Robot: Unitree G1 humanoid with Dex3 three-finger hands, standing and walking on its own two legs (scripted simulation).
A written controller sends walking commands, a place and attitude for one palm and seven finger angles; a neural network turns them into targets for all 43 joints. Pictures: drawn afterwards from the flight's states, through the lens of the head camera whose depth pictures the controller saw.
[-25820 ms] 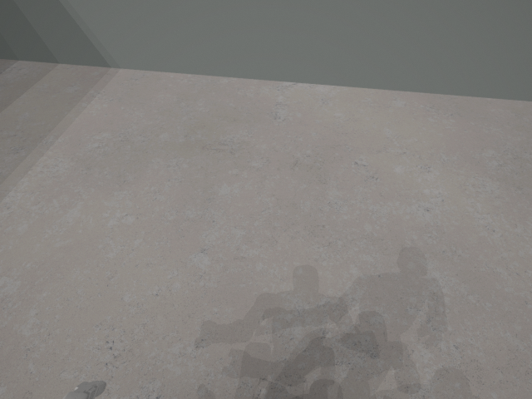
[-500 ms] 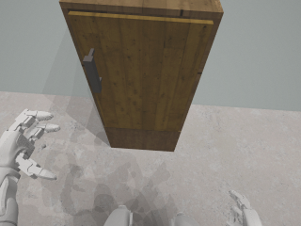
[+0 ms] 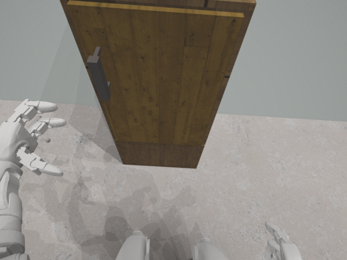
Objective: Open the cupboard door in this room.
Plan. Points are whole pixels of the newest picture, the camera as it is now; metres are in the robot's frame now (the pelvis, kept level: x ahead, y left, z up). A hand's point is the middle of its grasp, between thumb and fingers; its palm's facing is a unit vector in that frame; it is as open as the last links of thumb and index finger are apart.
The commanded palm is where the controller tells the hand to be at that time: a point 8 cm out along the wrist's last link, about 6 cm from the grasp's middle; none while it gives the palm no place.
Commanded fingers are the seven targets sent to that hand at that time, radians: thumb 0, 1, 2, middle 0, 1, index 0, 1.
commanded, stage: move the hooked fingers beside the handle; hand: left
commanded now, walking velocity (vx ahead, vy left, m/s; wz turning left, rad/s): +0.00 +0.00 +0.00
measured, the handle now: (101, 74) +0.57 +0.22 +0.05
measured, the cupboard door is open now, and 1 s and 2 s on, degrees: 0 0 0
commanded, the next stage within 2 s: none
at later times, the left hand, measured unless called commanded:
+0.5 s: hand (61, 111) +0.43 +0.28 +0.06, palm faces -0.01 -1.00 -0.03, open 14.0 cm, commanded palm +0.41 +0.33 +0.06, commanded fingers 0.00 -0.50 0.30 -0.30 -1.20 -0.30 -1.20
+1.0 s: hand (70, 89) +0.50 +0.28 +0.06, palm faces -0.02 -1.00 -0.02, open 14.0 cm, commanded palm +0.50 +0.32 +0.05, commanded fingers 0.00 -0.50 0.30 -0.30 -1.20 -0.30 -1.20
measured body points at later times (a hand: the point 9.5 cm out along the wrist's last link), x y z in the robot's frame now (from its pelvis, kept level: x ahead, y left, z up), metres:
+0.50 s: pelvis +0.00 +0.01 -0.01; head +0.11 +0.03 +0.43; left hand +0.42 +0.33 +0.07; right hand +0.07 -0.26 -0.11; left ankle +0.04 +0.12 -0.66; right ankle +0.01 -0.12 -0.66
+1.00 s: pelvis +0.00 +0.02 -0.02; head +0.15 +0.05 +0.40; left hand +0.50 +0.34 +0.06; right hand +0.01 -0.26 -0.12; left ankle +0.04 +0.12 -0.66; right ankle +0.01 -0.12 -0.66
